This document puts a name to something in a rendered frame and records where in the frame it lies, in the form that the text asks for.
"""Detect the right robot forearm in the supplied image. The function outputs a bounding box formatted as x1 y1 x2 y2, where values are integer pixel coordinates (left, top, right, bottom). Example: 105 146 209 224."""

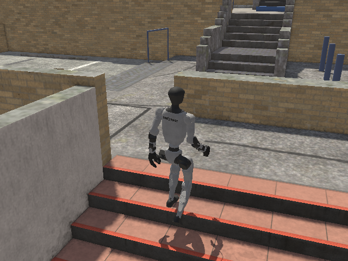
191 137 207 152

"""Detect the left robot hand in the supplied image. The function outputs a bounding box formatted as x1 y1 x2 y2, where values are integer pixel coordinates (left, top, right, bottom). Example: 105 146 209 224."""
148 152 161 168

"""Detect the robot torso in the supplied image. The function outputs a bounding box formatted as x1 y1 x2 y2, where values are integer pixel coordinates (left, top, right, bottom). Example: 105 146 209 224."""
162 106 187 164

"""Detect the left robot upper arm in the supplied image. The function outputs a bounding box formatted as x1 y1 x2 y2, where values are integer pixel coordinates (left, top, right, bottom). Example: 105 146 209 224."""
150 107 165 136

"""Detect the right robot upper arm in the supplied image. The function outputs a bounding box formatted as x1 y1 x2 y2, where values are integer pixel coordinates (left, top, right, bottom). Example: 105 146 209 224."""
183 113 195 144

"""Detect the left robot thigh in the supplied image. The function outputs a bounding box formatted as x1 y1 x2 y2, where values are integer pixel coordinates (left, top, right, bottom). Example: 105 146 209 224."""
158 147 181 174

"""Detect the left robot forearm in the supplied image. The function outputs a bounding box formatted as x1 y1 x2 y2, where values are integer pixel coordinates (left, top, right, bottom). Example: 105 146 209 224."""
148 133 157 153

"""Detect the right robot hand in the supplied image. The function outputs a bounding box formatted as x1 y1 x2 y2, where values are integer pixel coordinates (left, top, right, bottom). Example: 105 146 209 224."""
198 146 210 157

